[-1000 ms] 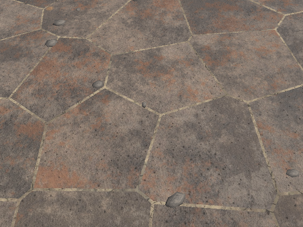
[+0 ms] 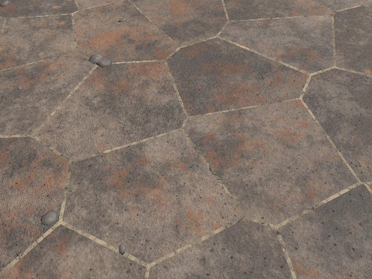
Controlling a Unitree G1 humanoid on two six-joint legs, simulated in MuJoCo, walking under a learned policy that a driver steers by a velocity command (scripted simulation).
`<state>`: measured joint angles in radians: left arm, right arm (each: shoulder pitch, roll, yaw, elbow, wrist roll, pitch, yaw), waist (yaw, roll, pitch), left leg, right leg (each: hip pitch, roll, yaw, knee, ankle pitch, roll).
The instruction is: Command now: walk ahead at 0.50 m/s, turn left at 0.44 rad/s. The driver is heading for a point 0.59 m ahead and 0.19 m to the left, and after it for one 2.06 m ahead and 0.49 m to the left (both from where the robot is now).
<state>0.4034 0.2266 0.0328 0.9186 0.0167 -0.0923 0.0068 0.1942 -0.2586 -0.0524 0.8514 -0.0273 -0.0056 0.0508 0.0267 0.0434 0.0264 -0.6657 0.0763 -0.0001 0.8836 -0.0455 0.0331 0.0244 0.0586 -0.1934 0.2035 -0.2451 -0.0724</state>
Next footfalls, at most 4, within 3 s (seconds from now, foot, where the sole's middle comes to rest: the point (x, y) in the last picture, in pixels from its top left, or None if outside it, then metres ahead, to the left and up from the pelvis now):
0.20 left None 0.26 0.10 -0.78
0.72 right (199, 249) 0.60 0.02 -0.78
1.20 left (115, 231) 0.67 0.35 -0.78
1.70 right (140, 166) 0.98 0.28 -0.78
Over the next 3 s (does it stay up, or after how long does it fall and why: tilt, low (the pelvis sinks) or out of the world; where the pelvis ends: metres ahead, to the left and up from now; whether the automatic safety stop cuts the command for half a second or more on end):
stays up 0.96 0.32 0.00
